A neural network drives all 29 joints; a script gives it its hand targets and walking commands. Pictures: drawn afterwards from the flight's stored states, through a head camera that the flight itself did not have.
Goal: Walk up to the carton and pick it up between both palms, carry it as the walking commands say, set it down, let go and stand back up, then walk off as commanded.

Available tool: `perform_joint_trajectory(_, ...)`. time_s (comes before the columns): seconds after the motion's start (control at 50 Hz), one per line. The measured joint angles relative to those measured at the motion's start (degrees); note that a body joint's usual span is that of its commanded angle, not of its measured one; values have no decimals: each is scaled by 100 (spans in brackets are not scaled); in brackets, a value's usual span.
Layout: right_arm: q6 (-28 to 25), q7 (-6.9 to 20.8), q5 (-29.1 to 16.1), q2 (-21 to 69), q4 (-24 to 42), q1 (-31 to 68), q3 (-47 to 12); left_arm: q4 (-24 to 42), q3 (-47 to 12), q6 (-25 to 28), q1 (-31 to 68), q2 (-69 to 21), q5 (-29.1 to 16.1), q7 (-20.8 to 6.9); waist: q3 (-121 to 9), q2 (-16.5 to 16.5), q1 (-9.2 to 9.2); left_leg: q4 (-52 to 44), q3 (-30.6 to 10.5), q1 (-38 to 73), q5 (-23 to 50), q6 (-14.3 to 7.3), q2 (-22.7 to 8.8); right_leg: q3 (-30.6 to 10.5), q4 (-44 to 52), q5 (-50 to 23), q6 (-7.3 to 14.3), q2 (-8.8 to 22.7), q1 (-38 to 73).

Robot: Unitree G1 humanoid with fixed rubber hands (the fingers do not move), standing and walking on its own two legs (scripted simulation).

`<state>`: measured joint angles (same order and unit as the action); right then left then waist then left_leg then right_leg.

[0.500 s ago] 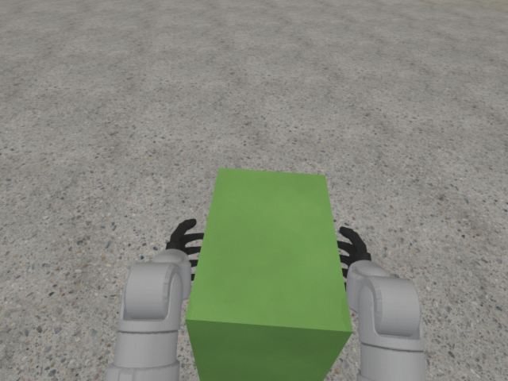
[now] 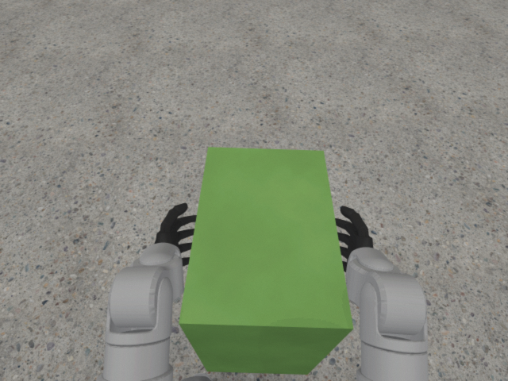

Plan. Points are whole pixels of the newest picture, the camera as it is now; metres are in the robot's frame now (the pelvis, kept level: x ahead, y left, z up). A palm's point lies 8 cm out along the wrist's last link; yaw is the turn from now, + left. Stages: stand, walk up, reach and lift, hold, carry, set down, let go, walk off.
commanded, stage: carry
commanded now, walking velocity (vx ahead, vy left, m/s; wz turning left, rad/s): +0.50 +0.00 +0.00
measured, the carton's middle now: (261, 268) +0.30 +0.01 -0.01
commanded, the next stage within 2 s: none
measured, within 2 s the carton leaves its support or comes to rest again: neither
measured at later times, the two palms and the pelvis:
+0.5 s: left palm (219, 101) +0.63 +0.11 +0.08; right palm (347, 112) +0.61 -0.15 +0.07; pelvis +0.34 +0.00 -0.01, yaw -5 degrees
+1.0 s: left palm (230, 35) +0.96 +0.12 +0.06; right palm (326, 39) +0.94 -0.14 +0.07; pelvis +0.66 +0.01 -0.01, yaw -5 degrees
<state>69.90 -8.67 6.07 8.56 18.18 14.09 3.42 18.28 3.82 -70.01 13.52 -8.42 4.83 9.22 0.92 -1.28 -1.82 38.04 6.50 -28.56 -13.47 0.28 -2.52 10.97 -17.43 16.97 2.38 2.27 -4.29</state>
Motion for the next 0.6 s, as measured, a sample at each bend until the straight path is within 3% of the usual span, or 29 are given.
perform_joint_trajectory(0.12,52,3,34,23,41,109,23,50,55,-48,95,-21,53,-39,-163,-45,109,-1217,570,174,777,-134,98,-216,-397,932,-339,222,739)
perform_joint_trajectory(0.14,61,6,42,40,-51,178,35,22,97,-67,114,-22,80,-51,-218,-20,132,-1270,614,304,917,-286,89,-259,-938,1190,-391,280,634)
perform_joint_trajectory(0.18,-35,13,70,65,-327,273,49,-161,233,-28,194,-38,131,-93,-221,-114,258,-822,726,291,795,-456,127,-533,-2815,1034,-353,434,-107)
perform_joint_trajectory(0.22,-38,8,60,69,-502,274,74,-313,269,-44,194,-39,152,-110,-181,-60,300,-866,743,490,460,-464,115,-858,-4313,843,-258,298,-1004)
perform_joint_trajectory(0.24,-19,7,56,61,-530,238,69,-358,253,-64,176,-34,151,-108,-153,-28,308,-1033,742,651,407,-428,107,-907,-4600,703,-245,257,-1373)
perform_joint_trajectory(0.28,11,3,33,35,-497,138,53,-386,191,-87,134,-24,133,-91,-87,26,309,-1435,726,1002,432,-327,85,-862,-4404,476,-279,259,-1929)
perform_joint_trajectory(0.36,-20,-14,-36,2,-210,11,41,-207,66,-49,101,-20,83,-37,20,98,273,-1923,657,1590,295,-248,4,-626,-2841,123,-332,313,-2520)
perform_joint_trajectory(0.48,-38,-2,-7,15,-37,65,5,7,94,-28,120,-25,43,-14,-111,65,162,-1780,631,2421,-514,52,-25,-164,-1186,-878,-338,295,-2416)
perform_joint_trajectory(0.5,-16,0,15,19,-57,85,6,-24,123,-47,152,-32,43,-20,-180,57,156,-1576,606,2517,-760,117,-37,-67,-981,-899,-323,272,-2247)
perform_joint_trajectory(0.54,-13,6,57,26,-150,146,116,-259,132,24,254,-59,72,-56,-275,252,156,-608,445,2356,-1164,146,-261,109,-1229,-1182,-7,202,-2110)
perform_joint_trajectory(0.6,-7,20,80,25,-337,136,258,-650,130,81,373,-93,131,-82,-240,289,182,1506,-141,1370,-1272,12,-119,229,-1333,-562,130,219,-1795)
